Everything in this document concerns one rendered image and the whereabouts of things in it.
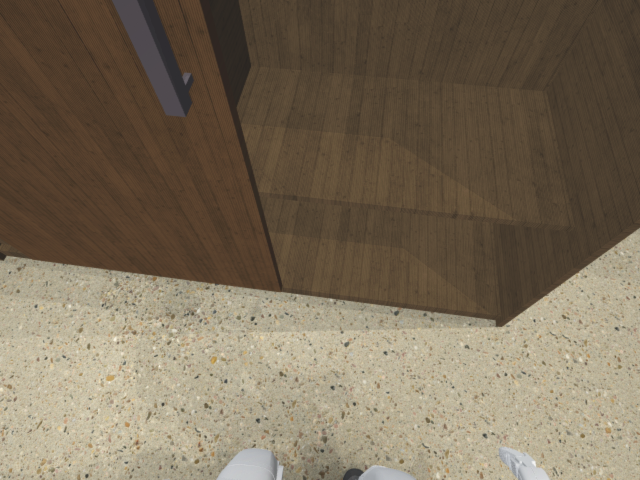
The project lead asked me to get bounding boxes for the handle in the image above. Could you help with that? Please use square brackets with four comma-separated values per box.
[112, 0, 194, 117]

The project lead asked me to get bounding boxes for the left robot thigh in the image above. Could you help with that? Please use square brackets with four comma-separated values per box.
[216, 448, 284, 480]

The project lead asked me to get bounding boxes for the right robot shin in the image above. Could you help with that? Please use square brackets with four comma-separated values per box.
[361, 465, 386, 477]

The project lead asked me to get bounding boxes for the robot right hand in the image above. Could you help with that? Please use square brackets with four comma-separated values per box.
[499, 447, 550, 480]

